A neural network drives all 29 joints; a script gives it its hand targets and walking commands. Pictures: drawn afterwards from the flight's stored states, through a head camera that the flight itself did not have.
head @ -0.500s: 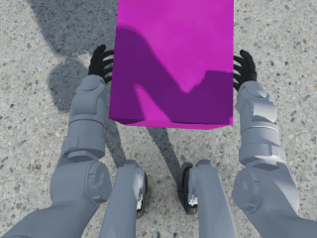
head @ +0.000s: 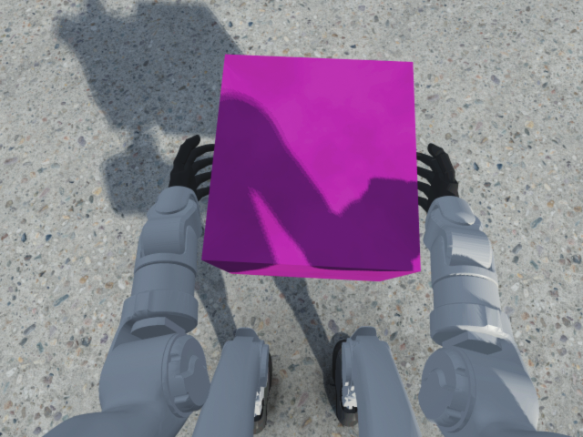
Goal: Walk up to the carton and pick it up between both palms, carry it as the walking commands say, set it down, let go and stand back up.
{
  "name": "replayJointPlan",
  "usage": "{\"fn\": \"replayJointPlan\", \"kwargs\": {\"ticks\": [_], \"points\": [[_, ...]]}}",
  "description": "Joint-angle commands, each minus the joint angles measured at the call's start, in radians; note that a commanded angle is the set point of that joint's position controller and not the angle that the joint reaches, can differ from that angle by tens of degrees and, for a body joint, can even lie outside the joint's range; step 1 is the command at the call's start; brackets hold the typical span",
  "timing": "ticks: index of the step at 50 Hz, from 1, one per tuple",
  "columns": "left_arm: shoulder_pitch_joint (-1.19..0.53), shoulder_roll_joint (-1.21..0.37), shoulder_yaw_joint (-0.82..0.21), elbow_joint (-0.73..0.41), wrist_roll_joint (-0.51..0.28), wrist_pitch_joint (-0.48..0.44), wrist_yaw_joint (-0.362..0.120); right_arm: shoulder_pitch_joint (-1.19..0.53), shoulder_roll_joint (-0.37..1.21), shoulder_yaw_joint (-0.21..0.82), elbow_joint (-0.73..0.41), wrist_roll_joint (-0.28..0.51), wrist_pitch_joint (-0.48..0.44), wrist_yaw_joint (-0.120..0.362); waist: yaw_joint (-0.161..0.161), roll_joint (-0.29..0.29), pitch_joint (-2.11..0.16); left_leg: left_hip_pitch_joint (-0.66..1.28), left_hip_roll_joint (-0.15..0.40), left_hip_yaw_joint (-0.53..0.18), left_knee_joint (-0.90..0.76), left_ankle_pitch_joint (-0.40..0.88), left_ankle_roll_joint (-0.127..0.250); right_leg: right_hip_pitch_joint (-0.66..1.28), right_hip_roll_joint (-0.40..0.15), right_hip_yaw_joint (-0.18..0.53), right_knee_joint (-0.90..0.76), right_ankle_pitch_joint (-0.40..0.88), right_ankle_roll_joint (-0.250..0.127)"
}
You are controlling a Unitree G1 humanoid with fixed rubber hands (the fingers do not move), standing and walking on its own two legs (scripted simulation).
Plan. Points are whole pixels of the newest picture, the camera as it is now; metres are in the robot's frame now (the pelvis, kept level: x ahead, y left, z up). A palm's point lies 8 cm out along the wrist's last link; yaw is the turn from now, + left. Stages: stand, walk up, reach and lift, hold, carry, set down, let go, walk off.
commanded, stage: reach and lift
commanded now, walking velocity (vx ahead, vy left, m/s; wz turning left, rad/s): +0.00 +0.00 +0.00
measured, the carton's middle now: (311, 180) +0.49 -0.01 -0.12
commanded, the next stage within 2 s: none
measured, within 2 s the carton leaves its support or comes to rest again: neither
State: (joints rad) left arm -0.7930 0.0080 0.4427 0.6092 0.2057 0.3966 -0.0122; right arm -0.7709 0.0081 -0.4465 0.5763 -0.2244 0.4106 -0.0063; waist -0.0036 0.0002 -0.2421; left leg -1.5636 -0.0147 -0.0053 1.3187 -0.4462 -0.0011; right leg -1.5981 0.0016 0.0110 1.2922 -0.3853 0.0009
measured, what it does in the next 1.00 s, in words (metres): rises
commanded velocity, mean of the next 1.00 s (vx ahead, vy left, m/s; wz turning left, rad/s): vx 0.00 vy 0.00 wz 0.00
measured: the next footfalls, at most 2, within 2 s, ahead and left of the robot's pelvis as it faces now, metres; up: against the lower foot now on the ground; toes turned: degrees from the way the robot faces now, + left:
none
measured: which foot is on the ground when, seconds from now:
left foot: down 0.00-1.00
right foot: down 0.00-1.00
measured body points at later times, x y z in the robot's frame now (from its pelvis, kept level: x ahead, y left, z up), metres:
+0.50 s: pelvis +0.02 +0.00 +0.07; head +0.19 -0.01 +0.48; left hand +0.43 +0.17 +0.02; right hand +0.42 -0.18 +0.01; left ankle +0.06 +0.12 -0.58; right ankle +0.09 -0.12 -0.58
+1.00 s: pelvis +0.04 +0.00 +0.12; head +0.16 -0.01 +0.56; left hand +0.40 +0.17 +0.09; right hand +0.40 -0.18 +0.09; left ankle +0.06 +0.12 -0.58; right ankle +0.09 -0.12 -0.58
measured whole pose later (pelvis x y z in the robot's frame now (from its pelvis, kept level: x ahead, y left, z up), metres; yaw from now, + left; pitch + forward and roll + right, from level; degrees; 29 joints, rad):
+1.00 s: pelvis +0.04 +0.00 +0.12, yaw +0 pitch +21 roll +0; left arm -0.47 -0.11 0.44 0.43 0.29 0.42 -0.09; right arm -0.46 0.11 -0.43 0.42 -0.30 0.43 0.05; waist 0.00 0.01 -0.13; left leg -0.80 -0.01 -0.02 0.70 -0.26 0.00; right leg -0.84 0.00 0.01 0.68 -0.22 0.00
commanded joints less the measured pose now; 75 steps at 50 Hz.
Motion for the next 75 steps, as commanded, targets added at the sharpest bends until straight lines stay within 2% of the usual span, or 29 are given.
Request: {"fn": "replayJointPlan", "kwargs": {"ticks": [1,42,57,75], "points": [[-0.578,-0.984,-0.543,0.005,-0.180,-0.020,-0.335,-0.606,0.980,0.567,-0.013,0.189,-0.036,0.326,0.002,-0.007,-0.849,0.425,-0.129,0.027,-0.174,0.275,0.011,0.637,0.139,-0.027,-0.125,0.268,0.007],[-0.247,-1.013,-0.574,-0.095,-0.103,-0.006,-0.378,-0.273,1.013,0.602,-0.091,0.115,-0.014,0.372,0.002,-0.002,-0.538,0.902,-0.095,-0.022,-0.630,0.397,0.016,1.120,0.098,0.023,-0.578,0.393,-0.006],[-0.119,-1.000,-0.628,-0.169,-0.114,0.021,-0.364,-0.136,0.999,0.655,-0.162,0.123,0.013,0.355,-0.001,-0.005,-0.399,1.111,-0.089,-0.035,-0.785,0.456,0.016,1.326,0.093,0.030,-0.735,0.449,-0.009],[-0.023,-0.992,-0.674,-0.256,-0.126,0.107,-0.336,-0.037,0.971,0.679,-0.253,0.134,0.100,0.336,0.000,0.002,-0.183,1.345,-0.069,-0.049,-0.957,0.462,0.017,1.545,0.087,0.036,-0.907,0.443,-0.009]]}}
